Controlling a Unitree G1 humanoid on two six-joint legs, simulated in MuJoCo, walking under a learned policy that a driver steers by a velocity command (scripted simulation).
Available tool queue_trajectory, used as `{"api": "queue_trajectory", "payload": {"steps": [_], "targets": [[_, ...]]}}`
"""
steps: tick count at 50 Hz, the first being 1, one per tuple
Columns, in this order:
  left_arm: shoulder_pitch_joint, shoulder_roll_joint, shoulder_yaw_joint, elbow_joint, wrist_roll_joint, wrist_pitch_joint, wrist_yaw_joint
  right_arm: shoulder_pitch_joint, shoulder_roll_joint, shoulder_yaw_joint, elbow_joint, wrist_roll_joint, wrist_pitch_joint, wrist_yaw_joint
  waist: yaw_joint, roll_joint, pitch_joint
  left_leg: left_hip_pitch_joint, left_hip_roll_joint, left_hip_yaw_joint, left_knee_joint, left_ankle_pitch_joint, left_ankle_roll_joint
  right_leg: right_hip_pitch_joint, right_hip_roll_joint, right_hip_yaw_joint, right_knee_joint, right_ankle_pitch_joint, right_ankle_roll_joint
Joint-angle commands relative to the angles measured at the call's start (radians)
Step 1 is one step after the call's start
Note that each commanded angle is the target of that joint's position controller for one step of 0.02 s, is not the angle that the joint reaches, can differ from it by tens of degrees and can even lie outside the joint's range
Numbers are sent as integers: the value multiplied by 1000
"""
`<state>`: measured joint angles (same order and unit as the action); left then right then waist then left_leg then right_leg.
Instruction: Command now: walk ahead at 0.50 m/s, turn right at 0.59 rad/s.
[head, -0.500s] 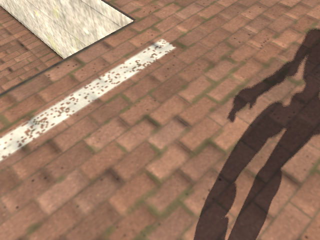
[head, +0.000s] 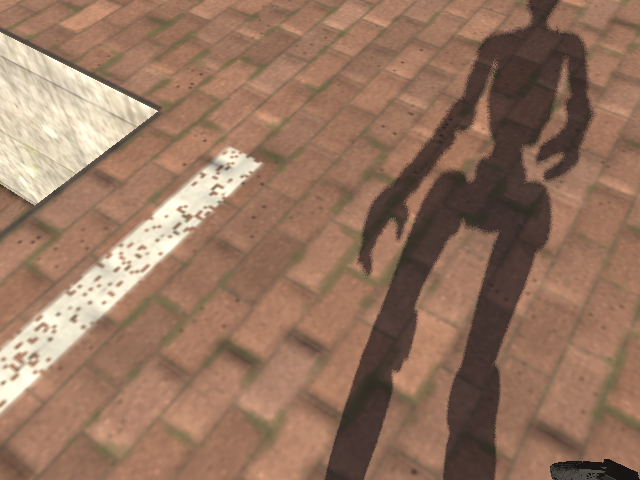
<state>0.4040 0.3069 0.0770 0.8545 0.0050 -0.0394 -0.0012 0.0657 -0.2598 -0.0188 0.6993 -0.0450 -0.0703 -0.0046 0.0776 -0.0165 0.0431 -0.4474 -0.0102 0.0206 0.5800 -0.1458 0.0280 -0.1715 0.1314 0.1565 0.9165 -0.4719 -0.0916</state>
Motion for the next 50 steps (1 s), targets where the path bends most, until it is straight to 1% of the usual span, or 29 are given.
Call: {"api": "queue_trajectory", "payload": {"steps": [1, 2, 3, 4, 6, 8, 12, 16, 18, 20, 21, 22, 23, 24, 25, 26, 27, 28, 29, 30, 31, 34, 37, 43, 45, 47, 48, 49, 50], "targets": [[-18, 94, 9, -83, 19, -4, -10, 175, -114, -48, -10, 11, 8, -8, -100, 54, -94, 437, 371, -527, -334, -336, 151, -457, -115, -44, 320, 91, 6], [-39, 74, 7, -88, 20, 2, -18, 157, -93, -40, -5, 9, 6, -7, -84, 70, -56, 370, 322, -401, -359, -220, 124, -431, -143, -56, 277, 125, 15], [-50, 69, 7, -93, 32, 13, -28, 171, -89, -37, 12, 12, -1, -9, -77, 112, -35, 330, 292, -311, -372, -114, 113, -416, -162, -64, 252, 137, 25], [-48, 59, 4, -91, 35, 25, -35, 185, -91, -38, 25, 16, -10, -7, -72, 123, -31, 310, 274, -246, -381, -25, 110, -402, -167, -76, 252, 152, 31], [-84, 47, 0, -113, 32, 36, -47, 216, -100, -43, 45, 27, -30, 2, -68, 121, -37, 320, 278, -173, -398, 103, 121, -431, -175, -83, 244, 192, 38], [-148, 39, -5, -138, 32, 41, -56, 232, -108, -49, 59, 29, -37, 6, -72, 110, -25, 340, 283, -107, -423, 142, 132, -492, -189, -88, 217, 249, 49], [-278, 17, -18, -184, 28, 38, -69, 266, -108, -51, 88, 26, -33, 7, -92, 102, 8, 365, 255, 29, -436, 211, 121, -534, -198, -128, 44, 386, 64], [-405, -2, -33, -229, 30, 32, -85, 304, -135, -59, 111, 27, -29, 2, -122, 104, 36, 389, 261, 119, -427, 241, 98, -455, -195, -207, -174, 438, 39], [-439, 5, -33, -244, 35, 33, -87, 333, -150, -63, 128, 27, -19, -3, -131, 103, 46, 446, 279, 145, -398, 301, 88, -435, -182, -240, -237, 382, 15], [-434, 16, -28, -249, 42, 34, -81, 351, -171, -67, 143, 25, -4, -9, -121, 111, 31, 505, 289, 182, -306, 522, 75, -380, -140, -276, -284, 283, -20], [-398, 25, -22, -241, 45, 33, -74, 355, -188, -70, 149, 25, 4, -12, -102, 122, 0, 525, 292, 202, -213, 696, 69, -318, -102, -296, -298, 224, -41], [-311, 40, -12, -218, 47, 28, -66, 356, -202, -72, 151, 25, 14, -14, -63, 121, -56, 528, 290, 218, -64, 810, 66, -216, -59, -303, -326, 189, -68], [-143, 64, 5, -163, 54, 18, -54, 344, -203, -69, 143, 29, 22, -14, 14, 81, -152, 444, 269, 244, 165, 755, 45, 0, -25, -291, -401, 225, -99], [1, 161, 38, -131, 62, 17, -35, 358, -157, -55, 100, 35, 20, -8, 63, -49, -279, 168, 228, 251, 485, 418, 4, 305, -207, -21, -448, 58, -169], [-42, 258, 61, -153, 24, 25, -25, 332, -90, -45, 24, 28, 11, 8, -2, -256, -346, -213, 24, 162, 806, -391, -54, 506, -461, 521, -574, 92, -278], [-2, 245, 60, -162, 12, 34, -17, 223, -162, -57, -1, 19, 5, 10, 58, -99, -324, -320, 39, -14, 857, -348, -50, 497, -467, 529, -619, 268, -293], [-31, 200, 50, -135, 8, 32, -6, 186, -132, -46, -9, 32, -5, 13, 27, -44, -200, -340, 91, -35, 813, -256, -40, 395, -442, 365, -606, 398, -279], [-71, 144, 35, -126, 3, 26, -1, 208, -119, -40, 7, 33, -11, 11, -26, 5, -108, -277, 127, -35, 695, -209, -37, 245, -390, 265, -617, 524, -235], [-110, 117, 25, -126, 0, 18, 2, 211, -118, -41, 8, 17, -1, 10, -66, 11, -73, -216, 145, -45, 625, -208, -43, 150, -336, 204, -631, 580, -207], [-149, 96, 17, -135, 0, 11, 2, 246, -117, -40, 23, 1, 18, 12, -98, 7, -71, -154, 148, -46, 592, -203, -52, 87, -298, 159, -649, 607, -194], [-150, 93, 13, -138, -3, 2, -1, 263, -114, -41, 26, -6, 35, 16, -110, -7, -81, -123, 142, -39, 568, -202, -60, 54, -286, 145, -660, 638, -199], [-104, 118, 22, -118, -2, -14, -9, 207, -93, -37, 7, -4, 56, 23, -103, -2, -54, -147, 131, -21, 466, -121, -80, 0, -251, 128, -705, 576, -200], [-40, 120, 24, -98, -2, -16, -10, 72, -90, -35, -35, -1, 56, 23, -60, -17, -5, -226, 125, -25, 325, 2, -91, 22, -238, 150, -729, 514, -181], [72, 131, 27, -67, 4, -17, 1, -112, -87, -24, -97, 11, 39, 32, 13, -34, 5, -241, 65, -31, 111, 111, -76, 147, -241, 189, -652, 637, -152], [79, 142, 30, -66, 9, -16, 9, -136, -96, -23, -114, 16, 31, 32, 13, -46, 6, -197, 44, -38, 53, 91, -61, 170, -254, 217, -615, 692, -137], [37, 157, 33, -74, 11, -15, 15, -70, -115, -28, -103, 18, 23, 27, -30, -62, -2, -51, 20, -43, -18, 39, -37, 138, -255, 236, -570, 738, -100], [5, 167, 34, -81, 12, -17, 13, 10, -133, -36, -79, 20, 19, 18, -69, -65, -29, 84, -8, -31, -43, -7, -20, 98, -240, 232, -507, 826, -78], [-16, 169, 33, -82, 6, -21, 6, 137, -157, -48, -41, 17, 9, 6, -133, -30, -91, 264, -19, -20, -99, 0, 1, 59, -191, 200, -360, 879, -53], [-19, 129, 22, -94, -4, -30, -5, 283, -212, -64, -22, 2, -3, -10, -197, 44, -204, 497, 115, -147, -136, -100, 43, -50, -123, 143, -118, 736, -26]]}}
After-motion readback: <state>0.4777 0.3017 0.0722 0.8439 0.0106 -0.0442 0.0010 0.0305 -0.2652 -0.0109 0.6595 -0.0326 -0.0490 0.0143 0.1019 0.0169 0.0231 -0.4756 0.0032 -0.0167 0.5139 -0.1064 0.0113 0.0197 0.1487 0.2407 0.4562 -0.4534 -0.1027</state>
